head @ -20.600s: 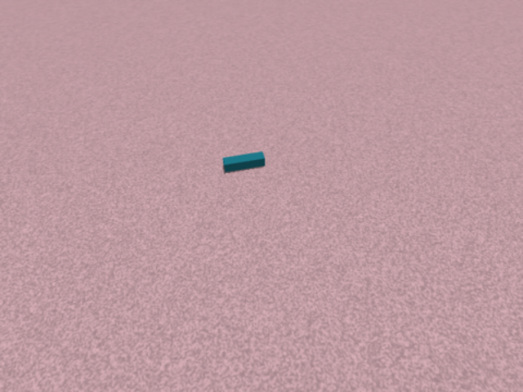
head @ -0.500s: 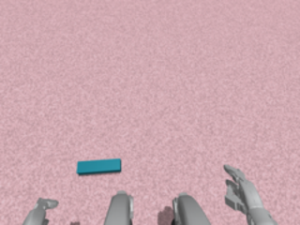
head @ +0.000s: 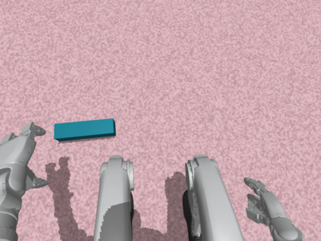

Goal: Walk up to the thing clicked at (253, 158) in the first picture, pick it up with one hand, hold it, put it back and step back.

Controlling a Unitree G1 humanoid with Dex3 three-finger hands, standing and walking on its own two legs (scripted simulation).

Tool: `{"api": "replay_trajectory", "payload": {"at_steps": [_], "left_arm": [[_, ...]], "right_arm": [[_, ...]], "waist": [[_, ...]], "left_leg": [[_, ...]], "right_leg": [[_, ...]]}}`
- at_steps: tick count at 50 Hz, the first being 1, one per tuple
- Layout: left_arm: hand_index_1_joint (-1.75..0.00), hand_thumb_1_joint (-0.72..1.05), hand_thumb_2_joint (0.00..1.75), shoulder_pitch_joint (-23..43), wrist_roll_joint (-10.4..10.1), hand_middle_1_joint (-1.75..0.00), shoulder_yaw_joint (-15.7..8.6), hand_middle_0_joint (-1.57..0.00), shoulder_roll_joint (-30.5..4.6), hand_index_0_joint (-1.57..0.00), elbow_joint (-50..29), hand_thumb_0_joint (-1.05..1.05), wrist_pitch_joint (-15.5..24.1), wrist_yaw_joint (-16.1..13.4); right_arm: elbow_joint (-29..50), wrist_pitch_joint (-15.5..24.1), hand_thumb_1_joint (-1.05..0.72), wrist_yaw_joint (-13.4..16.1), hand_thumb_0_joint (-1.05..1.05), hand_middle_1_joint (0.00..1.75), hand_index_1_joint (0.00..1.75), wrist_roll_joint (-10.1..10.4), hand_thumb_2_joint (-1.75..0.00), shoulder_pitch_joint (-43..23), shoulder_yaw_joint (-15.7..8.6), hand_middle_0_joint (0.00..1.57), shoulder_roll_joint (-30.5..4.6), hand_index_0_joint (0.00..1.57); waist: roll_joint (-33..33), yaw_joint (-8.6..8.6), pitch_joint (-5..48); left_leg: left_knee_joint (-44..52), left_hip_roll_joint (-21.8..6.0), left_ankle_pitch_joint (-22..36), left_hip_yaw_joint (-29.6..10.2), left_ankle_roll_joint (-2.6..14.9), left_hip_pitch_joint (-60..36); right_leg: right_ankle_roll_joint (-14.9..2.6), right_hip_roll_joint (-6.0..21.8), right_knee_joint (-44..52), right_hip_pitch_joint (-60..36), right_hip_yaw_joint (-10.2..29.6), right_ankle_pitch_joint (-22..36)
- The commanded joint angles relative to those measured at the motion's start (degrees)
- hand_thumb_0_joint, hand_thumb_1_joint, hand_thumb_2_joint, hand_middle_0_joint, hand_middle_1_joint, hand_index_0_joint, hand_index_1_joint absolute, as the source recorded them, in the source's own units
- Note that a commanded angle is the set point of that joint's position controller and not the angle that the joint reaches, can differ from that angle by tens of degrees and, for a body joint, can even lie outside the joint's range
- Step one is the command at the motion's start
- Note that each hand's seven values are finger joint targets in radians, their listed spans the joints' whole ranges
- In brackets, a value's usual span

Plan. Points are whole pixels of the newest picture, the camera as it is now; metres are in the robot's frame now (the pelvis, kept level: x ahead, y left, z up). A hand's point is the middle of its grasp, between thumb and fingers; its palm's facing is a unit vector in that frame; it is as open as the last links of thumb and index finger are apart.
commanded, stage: rise first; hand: left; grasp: from above
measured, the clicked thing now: (86, 129) +0.46 +0.30 -0.41
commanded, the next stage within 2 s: none
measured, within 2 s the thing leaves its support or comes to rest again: neither
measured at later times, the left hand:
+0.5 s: hand (50, 149) +0.35 +0.35 -0.23, palm faces -0.45 -0.13 -0.88, open 14.2 cm
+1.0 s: hand (59, 142) +0.38 +0.34 -0.28, palm faces -0.45 -0.08 -0.89, open 14.1 cm
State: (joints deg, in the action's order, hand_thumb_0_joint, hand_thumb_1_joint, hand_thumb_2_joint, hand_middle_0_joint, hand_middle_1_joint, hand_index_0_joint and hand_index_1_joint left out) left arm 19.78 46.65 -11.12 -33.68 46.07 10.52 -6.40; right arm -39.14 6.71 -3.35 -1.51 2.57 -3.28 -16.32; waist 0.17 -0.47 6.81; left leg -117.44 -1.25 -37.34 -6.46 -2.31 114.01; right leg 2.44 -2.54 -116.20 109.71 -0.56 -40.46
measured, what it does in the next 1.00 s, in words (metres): lowers itself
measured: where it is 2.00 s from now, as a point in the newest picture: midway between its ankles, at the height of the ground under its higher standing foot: (159, 228)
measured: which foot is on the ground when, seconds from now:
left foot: down 0.00-1.00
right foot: down 0.00-1.00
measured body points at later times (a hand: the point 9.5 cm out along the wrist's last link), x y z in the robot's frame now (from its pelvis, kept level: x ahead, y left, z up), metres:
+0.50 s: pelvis -0.02 +0.01 -0.08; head +0.19 +0.07 +0.31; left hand +0.37 +0.35 -0.18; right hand +0.10 -0.27 -0.20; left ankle +0.09 +0.14 -0.41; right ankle +0.08 -0.13 -0.41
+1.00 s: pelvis +0.00 +0.01 -0.11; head +0.22 +0.08 +0.28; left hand +0.40 +0.35 -0.22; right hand +0.10 -0.26 -0.22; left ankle +0.09 +0.14 -0.41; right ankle +0.08 -0.13 -0.41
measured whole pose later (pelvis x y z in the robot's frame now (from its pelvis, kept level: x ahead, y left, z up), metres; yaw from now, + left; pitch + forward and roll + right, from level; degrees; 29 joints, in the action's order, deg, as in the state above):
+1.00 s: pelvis +0.00 +0.01 -0.11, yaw -4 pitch +32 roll -8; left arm 40.2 73.1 -10.3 -42.2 74.0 18.9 -24.4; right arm -44.8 1.4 -7.4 -8.0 3.7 -0.2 -14.3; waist -2.4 -6.1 4.1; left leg -137.1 -0.1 -38.0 -9.4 -1.6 131.9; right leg 2.9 -4.0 -133.7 125.4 -1.9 -41.6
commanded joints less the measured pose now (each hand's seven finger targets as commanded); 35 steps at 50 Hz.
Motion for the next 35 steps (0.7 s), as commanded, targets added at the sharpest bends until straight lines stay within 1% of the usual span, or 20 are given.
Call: {"api": "replay_trajectory", "payload": {"at_steps": [1,2,4,5,6,7,10,11,12,18,22,24,26,28,29,30,32,33,34,35], "left_arm": [[-1.04,-0.57,1.04,10.45,3.32,-1.04,-5.34,-0.07,-19.56,-0.06,-5.90,0.00,3.29,-1.76],[-1.04,-0.57,1.03,10.50,3.95,-1.04,-5.96,-0.07,-20.41,-0.07,-4.37,0.00,3.80,-1.89],[-1.03,-0.57,1.05,13.81,5.48,-1.02,-5.50,-0.06,-21.66,-0.05,-3.05,0.00,5.38,-2.36],[-1.02,-0.55,1.05,13.93,6.16,-1.01,-6.00,-0.05,-22.17,-0.05,-2.19,0.00,6.05,-2.73],[-1.02,-0.54,1.04,14.88,6.90,-1.02,-5.46,-0.05,-21.89,-0.05,-1.68,0.00,6.72,-3.09],[-1.02,-0.56,1.05,15.03,7.45,-1.01,-4.59,-0.05,-21.07,-0.04,-0.35,0.00,7.25,-3.35],[-1.00,-0.56,1.06,17.65,9.89,-0.99,-5.46,-0.05,-23.54,-0.04,1.33,0.00,9.08,-5.39],[-1.00,-0.56,1.06,19.62,10.80,-0.99,-5.15,-0.05,-23.59,-0.04,1.83,0.00,9.52,-6.04],[-1.00,-0.55,1.04,19.85,11.70,-0.99,-5.14,-0.05,-24.07,-0.05,3.57,0.00,9.86,-6.89],[-0.98,-0.56,1.05,24.32,16.84,-0.97,-4.71,-0.06,-25.55,-0.05,8.49,0.00,10.23,-11.40],[-0.98,-0.56,1.04,27.85,19.25,-0.97,-2.40,-0.06,-24.23,-0.05,10.66,0.00,9.78,-13.05],[-0.98,-0.56,1.03,28.24,20.47,-0.97,-2.88,-0.06,-25.20,-0.05,11.94,0.00,9.48,-13.94],[-0.97,-0.56,1.04,29.26,21.13,-0.96,-1.89,-0.06,-24.17,-0.05,13.07,0.00,9.33,-14.55],[-0.99,-0.55,1.02,30.45,21.90,-0.98,-2.14,-0.06,-25.13,-0.06,13.15,0.00,9.33,-15.32],[-0.98,-0.55,1.02,30.39,22.54,-0.98,-2.30,-0.06,-25.15,-0.05,14.58,0.00,9.20,-15.60],[-0.99,-0.54,1.01,30.22,22.80,-0.99,-1.53,-0.06,-24.38,-0.06,15.20,0.00,9.16,-15.81],[-0.98,-0.54,1.01,31.29,23.76,-0.98,-1.92,-0.06,-25.26,-0.06,15.37,0.00,9.32,-16.43],[-0.99,-0.54,1.01,31.02,23.98,-0.98,-1.50,-0.06,-24.32,-0.06,16.30,0.00,9.38,-16.74],[-0.99,-0.54,1.01,31.81,24.44,-0.99,-1.31,-0.06,-24.85,-0.06,16.19,0.00,9.46,-16.99],[-1.00,-0.54,1.00,31.53,24.59,-1.00,-1.81,-0.06,-24.94,-0.06,17.16,0.00,9.54,-17.35]], "right_arm": [[3.18,0.71,-0.91,0.47,0.00,0.30,0.30,0.26,-0.90,7.92,-4.47,0.20,-10.80,0.20],[2.64,0.38,-0.91,0.43,0.00,0.30,0.30,0.16,-0.91,8.18,-4.39,0.20,-10.94,0.20],[2.27,-0.18,-0.89,0.27,0.00,0.30,0.30,-0.05,-0.90,8.22,-4.06,0.20,-10.94,0.20],[1.88,-0.51,-0.88,0.14,0.00,0.30,0.30,-0.17,-0.90,8.30,-3.92,0.20,-11.15,0.20],[1.52,-0.79,-0.89,0.02,0.00,0.30,0.30,-0.39,-0.90,8.41,-3.78,0.20,-11.05,0.20],[1.53,-1.18,-0.88,-0.18,0.00,0.30,0.30,-0.59,-0.90,8.53,-3.75,0.20,-11.09,0.20],[0.55,-2.04,-0.88,-0.54,0.00,0.30,0.30,-1.07,-0.90,8.93,-3.27,0.20,-11.46,0.20],[0.22,-2.34,-0.88,-0.70,0.00,0.30,0.30,-1.33,-0.90,9.33,-3.14,0.20,-11.50,0.20],[-0.08,-2.57,-0.88,-0.75,0.00,0.30,0.30,-1.55,-0.90,9.34,-3.01,0.20,-11.78,0.20],[-1.17,-4.44,-0.89,-1.47,0.00,0.30,0.30,-2.91,-0.90,9.87,-2.20,0.20,-11.72,0.20],[-2.03,-4.84,-0.89,-1.86,0.00,0.30,0.30,-3.69,-0.90,9.75,-2.07,0.20,-11.80,0.20],[-2.18,-5.06,-0.89,-2.02,0.00,0.30,0.30,-4.01,-0.90,9.63,-2.05,0.20,-11.89,0.20],[-2.34,-5.14,-0.89,-2.12,0.00,0.30,0.30,-4.31,-0.90,9.61,-2.09,0.20,-11.94,0.20],[-2.56,-5.12,-0.89,-2.25,0.00,0.30,0.30,-4.56,-0.90,9.48,-1.98,0.20,-11.73,0.20],[-2.86,-5.14,-0.89,-2.33,0.00,0.30,0.30,-4.69,-0.90,9.69,-1.92,0.20,-11.96,0.20],[-2.89,-5.14,-0.89,-2.40,0.00,0.30,0.30,-4.76,-0.90,9.47,-1.91,0.20,-11.78,0.20],[-3.04,-5.24,-0.89,-2.47,0.00,0.30,0.30,-5.04,-0.90,9.92,-1.85,0.20,-11.87,0.20],[-3.15,-5.21,-0.89,-2.60,0.00,0.30,0.30,-5.24,-0.90,9.73,-1.92,0.20,-11.89,0.20],[-3.37,-5.22,-0.89,-2.71,0.00,0.30,0.30,-5.37,-0.90,9.58,-1.72,0.20,-11.60,0.20],[-3.45,-5.16,-0.89,-2.74,0.00,0.30,0.30,-5.48,-0.90,9.72,-1.75,0.20,-11.87,0.20]], "waist": [[5.01,1.33,38.91],[4.49,1.56,38.56],[4.96,0.73,35.70],[5.43,0.75,35.05],[6.11,0.73,34.73],[5.25,0.07,34.33],[7.14,0.54,33.79],[7.85,-0.22,34.18],[7.80,-0.38,33.16],[8.64,-1.04,33.38],[11.62,-2.10,33.16],[12.00,-1.83,32.64],[10.94,-2.59,32.68],[11.25,-2.42,32.91],[11.45,-2.85,32.95],[11.41,-2.57,32.93],[11.50,-3.12,34.17],[10.78,-3.62,34.06],[11.79,-3.13,33.98],[11.74,-3.62,33.95]], "left_leg": [[9.94,0.54,7.60,5.40,3.48,-24.37],[9.33,0.46,7.15,5.16,3.59,-23.90],[8.54,0.60,2.98,4.93,3.74,-20.23],[8.22,0.61,1.95,4.50,3.73,-20.02],[7.60,0.65,2.07,4.60,3.74,-19.72],[6.99,0.71,1.77,4.44,3.80,-19.03],[5.65,0.79,1.10,4.18,3.62,-18.48],[4.91,0.82,1.94,4.17,3.54,-18.95],[4.67,0.86,0.82,3.90,3.55,-17.89],[1.26,1.37,3.34,4.93,3.57,-16.19],[0.75,1.24,2.87,4.11,3.16,-17.49],[0.13,1.30,3.12,4.15,3.16,-17.10],[-0.60,1.36,2.78,4.14,3.27,-16.32],[-1.18,1.45,2.98,4.33,3.32,-16.06],[-1.37,1.44,3.30,4.08,3.28,-16.10],[-1.37,1.42,3.21,4.05,3.23,-16.08],[-2.69,1.47,5.20,4.33,3.39,-16.11],[-2.99,1.34,5.38,3.91,3.35,-15.97],[-3.08,1.38,5.65,4.06,3.29,-16.10],[-3.24,1.28,6.10,3.82,3.32,-16.22]], "right_leg": [[-3.72,-0.56,12.25,-15.68,-3.81,9.13],[-3.75,-0.75,11.45,-14.60,-4.20,8.56],[-3.86,-1.00,10.37,-11.66,-4.75,4.82],[-3.97,-1.05,9.33,-10.05,-5.13,3.94],[-3.99,-1.05,8.73,-9.43,-5.26,4.13],[-4.09,-1.24,8.28,-8.62,-5.56,3.66],[-4.35,-1.33,6.12,-5.73,-6.05,3.01],[-4.40,-1.29,5.51,-5.12,-6.19,3.85],[-4.42,-1.31,4.89,-3.63,-6.53,2.86],[-4.62,-1.42,3.35,-1.93,-6.75,4.50],[-4.82,-1.31,1.08,1.10,-7.52,4.93],[-4.80,-1.26,0.52,1.73,-7.62,5.08],[-4.74,-1.32,0.57,2.33,-7.62,4.93],[-4.72,-1.39,0.38,2.30,-7.57,5.00],[-4.61,-1.27,-0.32,2.46,-7.81,5.41],[-4.73,-1.42,-0.42,3.11,-7.85,5.42],[-4.51,-1.49,-0.77,1.87,-7.72,7.34],[-4.46,-1.48,-1.54,2.71,-8.01,7.55],[-4.61,-1.55,-1.83,2.80,-7.92,7.85],[-4.42,-1.50,-2.17,3.05,-8.17,8.29]]}}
